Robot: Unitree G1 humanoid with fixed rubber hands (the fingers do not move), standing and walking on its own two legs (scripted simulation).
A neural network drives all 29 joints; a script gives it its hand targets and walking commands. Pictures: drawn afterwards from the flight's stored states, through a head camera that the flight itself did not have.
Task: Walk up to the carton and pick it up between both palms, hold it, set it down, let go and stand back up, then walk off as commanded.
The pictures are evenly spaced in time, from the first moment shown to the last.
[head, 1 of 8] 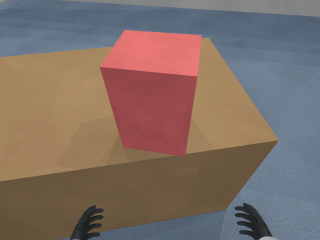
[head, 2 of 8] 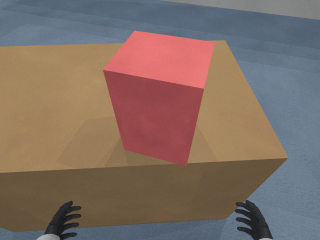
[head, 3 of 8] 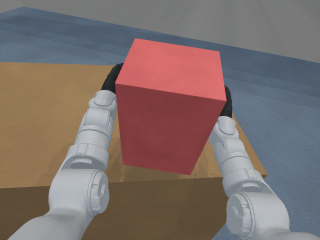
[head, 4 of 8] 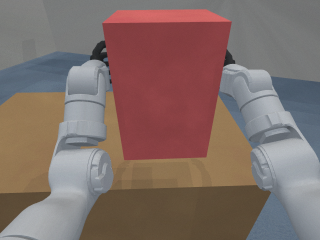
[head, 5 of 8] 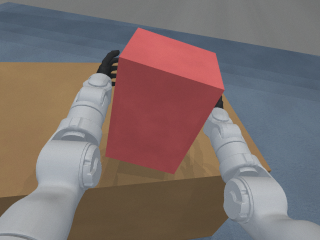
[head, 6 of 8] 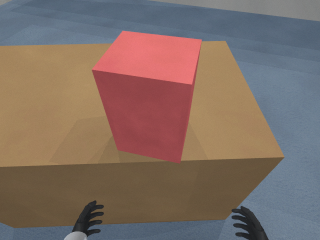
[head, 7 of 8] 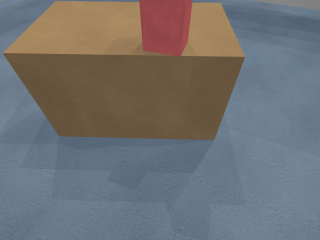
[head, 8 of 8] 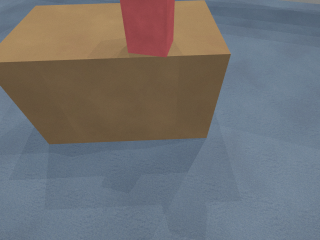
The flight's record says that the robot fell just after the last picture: no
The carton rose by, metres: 0.20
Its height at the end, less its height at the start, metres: +0.00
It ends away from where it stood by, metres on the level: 0.01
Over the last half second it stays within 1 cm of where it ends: yes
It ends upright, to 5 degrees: yes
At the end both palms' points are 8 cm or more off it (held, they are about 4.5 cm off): yes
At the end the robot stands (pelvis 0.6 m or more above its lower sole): yes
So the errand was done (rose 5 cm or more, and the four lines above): yes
